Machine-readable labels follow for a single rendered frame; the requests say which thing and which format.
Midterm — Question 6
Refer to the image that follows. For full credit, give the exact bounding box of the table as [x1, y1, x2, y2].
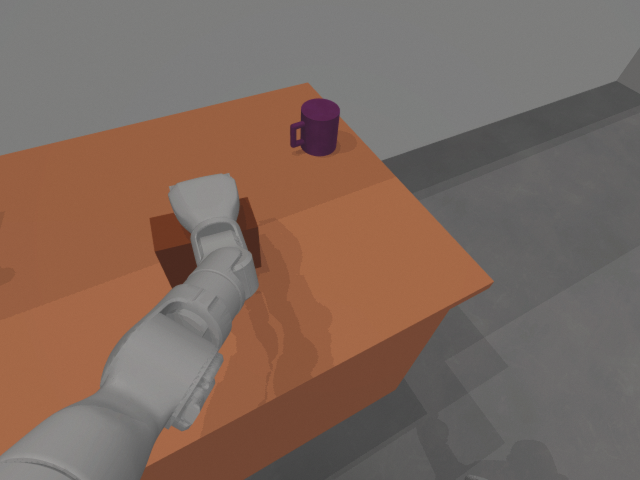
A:
[0, 83, 494, 480]

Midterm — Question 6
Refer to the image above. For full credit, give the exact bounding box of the robot left upper arm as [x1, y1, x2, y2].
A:
[0, 313, 224, 480]

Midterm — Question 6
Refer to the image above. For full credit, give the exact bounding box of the robot left hand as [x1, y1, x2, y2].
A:
[168, 173, 240, 233]

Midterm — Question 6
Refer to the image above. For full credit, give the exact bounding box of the sponge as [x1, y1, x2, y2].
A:
[149, 197, 261, 288]

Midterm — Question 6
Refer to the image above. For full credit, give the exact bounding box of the left robot forearm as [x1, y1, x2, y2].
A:
[100, 217, 259, 388]

